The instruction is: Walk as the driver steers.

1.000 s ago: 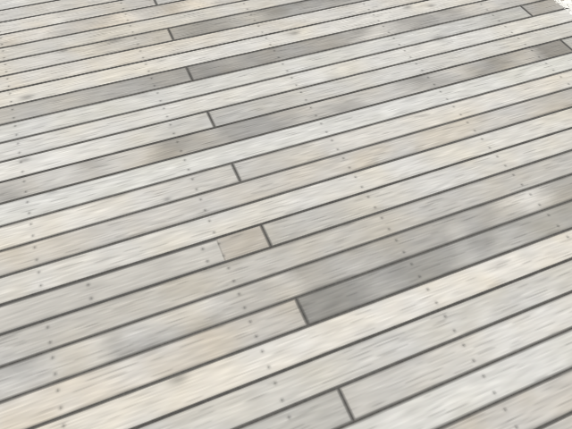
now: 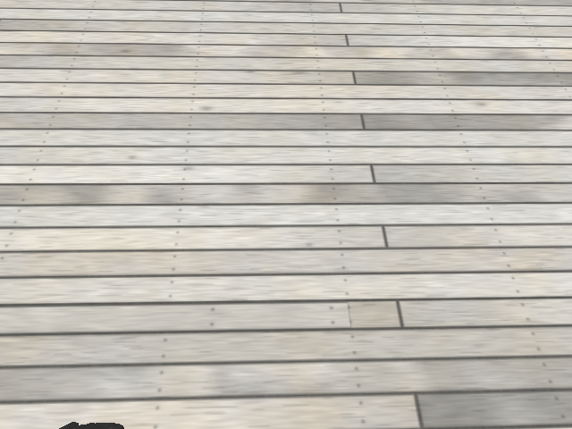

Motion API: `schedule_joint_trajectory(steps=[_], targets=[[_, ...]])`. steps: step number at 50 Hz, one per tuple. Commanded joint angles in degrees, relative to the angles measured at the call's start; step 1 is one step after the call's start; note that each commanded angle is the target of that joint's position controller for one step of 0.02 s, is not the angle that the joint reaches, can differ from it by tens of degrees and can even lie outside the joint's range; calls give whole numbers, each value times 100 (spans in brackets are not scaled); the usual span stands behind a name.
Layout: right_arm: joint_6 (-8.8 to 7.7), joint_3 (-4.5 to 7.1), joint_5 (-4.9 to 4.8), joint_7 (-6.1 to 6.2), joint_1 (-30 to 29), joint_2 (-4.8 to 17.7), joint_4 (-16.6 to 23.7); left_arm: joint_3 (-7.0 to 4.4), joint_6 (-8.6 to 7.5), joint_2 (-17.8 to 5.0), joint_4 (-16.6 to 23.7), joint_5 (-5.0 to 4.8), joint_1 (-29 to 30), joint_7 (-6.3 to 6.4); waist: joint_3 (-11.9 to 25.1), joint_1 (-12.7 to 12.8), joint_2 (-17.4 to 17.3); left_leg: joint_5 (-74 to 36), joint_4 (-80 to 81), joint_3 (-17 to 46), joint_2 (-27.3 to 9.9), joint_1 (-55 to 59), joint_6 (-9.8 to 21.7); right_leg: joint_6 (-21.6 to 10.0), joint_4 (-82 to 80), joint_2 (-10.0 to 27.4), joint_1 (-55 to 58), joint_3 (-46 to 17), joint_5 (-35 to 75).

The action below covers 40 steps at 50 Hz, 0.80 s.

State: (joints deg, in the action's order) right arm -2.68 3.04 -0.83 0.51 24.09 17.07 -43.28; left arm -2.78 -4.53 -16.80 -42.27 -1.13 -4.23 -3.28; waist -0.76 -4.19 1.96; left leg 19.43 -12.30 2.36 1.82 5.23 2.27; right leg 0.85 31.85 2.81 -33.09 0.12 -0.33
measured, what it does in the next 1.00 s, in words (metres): walks ahead, turning right: right foot, then left foot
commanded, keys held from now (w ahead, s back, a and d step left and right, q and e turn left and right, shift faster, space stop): w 0.38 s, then w+e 0.34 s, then e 0.28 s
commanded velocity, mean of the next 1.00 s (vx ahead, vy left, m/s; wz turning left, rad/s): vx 0.43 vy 0.00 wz -0.22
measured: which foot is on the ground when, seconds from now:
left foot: down 0.00-0.10, up 0.12-0.56, down 0.58-1.00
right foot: up 0.00-0.06, down 0.08-0.58, up 0.60-1.00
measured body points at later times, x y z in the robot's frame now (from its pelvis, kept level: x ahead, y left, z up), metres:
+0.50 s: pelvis +0.29 -0.03 +0.00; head +0.32 -0.03 +0.45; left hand +0.30 +0.25 -0.12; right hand +0.50 -0.26 -0.08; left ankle +0.48 +0.12 -0.70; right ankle +0.18 -0.13 -0.74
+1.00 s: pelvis +0.55 -0.02 +0.00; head +0.58 -0.05 +0.44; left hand +0.80 +0.17 -0.09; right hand +0.55 -0.33 -0.13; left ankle +0.49 +0.11 -0.74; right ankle +0.66 -0.17 -0.72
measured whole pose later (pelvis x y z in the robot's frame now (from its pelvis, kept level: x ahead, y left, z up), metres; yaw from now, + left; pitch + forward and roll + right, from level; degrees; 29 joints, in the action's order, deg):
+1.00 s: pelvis +0.55 -0.02 +0.00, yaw -17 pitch +1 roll +3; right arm -3.3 4.4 -1.5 1.2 13.0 16.7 -46.1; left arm -3.7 0.1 -16.5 -37.6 -0.3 -7.0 -2.7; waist -4.1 -3.0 1.6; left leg 19.0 -21.3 -13.6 -1.0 -2.2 -0.8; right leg -1.0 36.5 3.3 -32.3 1.3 -3.9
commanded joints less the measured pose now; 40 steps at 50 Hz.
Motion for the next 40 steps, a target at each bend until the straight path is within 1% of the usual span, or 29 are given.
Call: schedule_joint_trajectory(steps=[1, 2, 3, 4, 5, 6, 7, 8, 9, 10, 11, 13, 14, 16, 19, 21, 23, 25, 27, 28, 29, 30, 31, 32, 33, 34, 35, 37, 40], targets=[[-12, 300, -39, 40, 83, 1063, 164, -108, -174, -571, 597, -7, 659, -51, -514, 97, -876, -2573, -11, 750, -1686, -176, 800, -275, -239, -110, -60, 96, -349], [4, 310, -28, 49, 14, 1114, 165, -170, -174, -698, 536, 7, 336, -18, -238, 302, -954, -3731, -454, 644, -1604, -130, 718, -407, -271, -288, 491, 241, -490], [36, 282, -16, 62, -42, 1064, 156, -282, -166, -881, 340, 21, -396, 42, 291, 707, -896, -4785, -1378, 388, -1354, -261, 570, -593, -398, -478, 1546, 407, -395], [43, 198, 44, 84, 11, 900, 190, -377, -149, -1133, 132, 40, -1353, 104, 1057, 1130, -767, -4486, -2664, 206, -1096, -1076, 366, -855, -162, -121, 3205, 61, -329], [-38, 16, 74, 44, 634, 309, 369, -520, -114, -1741, 20, 158, -2138, 146, 2131, 1018, 661, -1956, -5106, -43, -252, -3308, -106, -1776, -290, 1533, 5554, -2595, -1442], [-158, -5, 1, 49, 427, 369, 318, -387, -131, -1296, -79, 74, -2276, 104, 2451, 1115, 1225, 1276, -6066, 672, 270, -4131, -160, -1975, -1425, 1952, 5737, -4386, -2350], [-228, 132, -185, -5, -120, 833, 442, -282, -116, -1028, -64, 22, -1821, 127, 1402, 1077, 850, 1065, -6464, 726, -130, -4769, -92, -1691, -1616, 1816, 5013, -3690, -2855], [-276, 108, -208, -32, -498, 862, 542, -235, -78, -881, 9, 41, -1438, 161, 779, 934, 437, 594, -6295, 448, -468, -4802, -11, -1526, -1694, 1623, 4195, -2939, -2599], [-296, 105, -102, -41, -725, 797, 571, -184, -57, -738, 35, 85, -1134, 168, 310, 759, 119, 184, -5886, 293, -693, -4678, -15, -1464, -1868, 1387, 3396, -2398, -2053], [-256, 133, -30, -39, -670, 751, 517, -135, -85, -591, 83, 159, -932, 170, 153, 558, 192, -140, -5568, 319, -889, -4349, -19, -1394, -2028, 1163, 2881, -1995, -1578], [-201, 115, -25, -52, -497, 639, 435, -132, -103, -579, 95, 182, -820, 171, 128, 431, 301, -315, -5463, 299, -944, -4061, -66, -1422, -2198, 1052, 2555, -1772, -1318], [-99, 74, 1, -38, -372, 444, 360, -145, -183, -615, 24, 126, -809, 173, 43, 299, 284, -466, -5221, 196, -996, -3965, -194, -1539, -2428, 980, 2205, -1340, -753], [-73, 65, 30, -20, -504, 421, 407, -156, -209, -664, -20, 110, -825, 182, -67, 285, 238, -648, -5003, 161, -1016, -4087, -272, -1568, -2524, 952, 2111, -1148, -525], [-96, 41, 81, -6, -920, 381, 542, -173, -214, -734, -99, 95, -945, 216, -222, 378, 139, -1254, -4323, 107, -1047, -4350, -388, -1550, -2616, 863, 2178, -840, -117], [-213, -38, 62, -81, -1593, 191, 688, -178, -161, -813, -169, 46, -1137, 264, -325, 624, 81, -2314, -2883, -128, -855, -4044, -377, -1312, -2608, 578, 2211, -318, 175], [-275, -64, 36, -146, -2101, 131, 831, -205, -104, -924, -309, -12, -1548, 287, -398, 849, -9, -2622, -2315, -198, -689, -3873, -394, -1296, -2545, 661, 2375, -432, 77], [-319, -42, 5, -210, -2351, 203, 937, -229, -16, -985, -401, -50, -1756, 310, -439, 886, 22, -2575, -1936, -78, -610, -3940, -350, -1273, -2326, 847, 2793, -639, 114], [-356, 17, 10, -258, -2376, 361, 983, -263, 70, -1033, -444, -67, -1801, 349, -382, 764, 85, -2262, -1642, 60, -550, -3880, -249, -1161, -2008, 1042, 3213, -855, 275], [-383, 92, 13, -262, -2073, 534, 913, -300, 135, -1092, -450, -53, -1750, 378, -182, 530, 226, -1772, -1551, 7, -432, -3354, -126, -1044, -1543, 1099, 3409, -1005, 825], [-394, 187, 11, -234, -1511, 694, 772, -286, 163, -1072, -434, -26, -1651, 378, 166, 181, 221, -1668, -1383, -147, -297, -2501, 15, -921, -853, 901, 3300, -882, 1503], [-390, 316, 51, -178, -659, 969, 585, -195, 165, -844, -381, 53, -1667, 374, 889, -224, 139, -1739, -1579, -20, -542, -1043, 226, -723, 331, 560, 2738, -689, 1314], [-365, 441, 217, -119, 72, 1514, 539, -11, 107, -240, -166, 123, -2111, 352, 1964, -229, -900, -1293, -1740, 1803, -2002, 1231, 854, -360, 2474, -156, 868, -319, -467], [-318, 420, 185, -161, 245, 1421, 469, 65, 25, -75, -176, -2, -2496, 333, 2595, -112, -2029, -151, -852, 3823, -2657, 1868, 1294, -219, 3697, -578, -299, -652, -3391], [-305, 273, 129, -149, 1, 885, 486, -110, 14, -724, -171, -167, -2027, 331, 1777, -224, -1365, 390, -624, 3329, -2457, 1318, 1036, -236, 4219, -248, -826, -884, -3139], [-295, 209, 90, -127, -371, 697, 491, -160, 16, -857, -36, -182, -1570, 340, 1045, -159, -1041, 95, -518, 2474, -2300, 559, 868, -242, 4205, -2, -986, -692, -2612], [-299, 163, 105, -125, -704, 557, 473, -165, 29, -801, 12, -105, -1349, 352, 631, -7, -755, -459, -352, 1891, -2080, -150, 808, -214, 3990, 200, -828, -617, -2189], [-325, 132, 134, -127, -936, 423, 450, -195, 82, -718, 12, -68, -1346, 344, 351, 168, -812, -867, -139, 1378, -1887, -686, 761, -186, 3731, 362, -580, -654, -1887], [-403, 143, 181, -122, -1237, 365, 400, -188, 236, -490, -2, -95, -1485, 334, 127, 394, -878, -1710, 169, 711, -1751, -1295, 810, -88, 3581, 448, -140, -577, -1655], [-445, 219, 174, -71, -1507, 548, 294, -173, 382, -320, 207, 3, -1309, 372, -141, 587, -719, -3725, 166, -221, -1720, -1602, 880, 116, 2853, 402, -202, -443, -1353]])
Keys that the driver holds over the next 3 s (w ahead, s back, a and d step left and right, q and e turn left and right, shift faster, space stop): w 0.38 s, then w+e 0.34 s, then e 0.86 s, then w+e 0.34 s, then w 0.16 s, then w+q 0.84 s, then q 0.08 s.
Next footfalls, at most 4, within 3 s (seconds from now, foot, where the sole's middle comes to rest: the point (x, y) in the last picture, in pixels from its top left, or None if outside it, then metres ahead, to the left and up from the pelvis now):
0.08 right None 0.22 -0.13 -0.77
0.58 left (225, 409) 0.53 0.11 -0.77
1.04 right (335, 339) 0.69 -0.17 -0.77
1.50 left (251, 317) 0.77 0.04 -0.77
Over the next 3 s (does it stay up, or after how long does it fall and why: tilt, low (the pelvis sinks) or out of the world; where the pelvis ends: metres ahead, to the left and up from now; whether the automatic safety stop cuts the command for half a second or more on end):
stays up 1.00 -0.56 -0.01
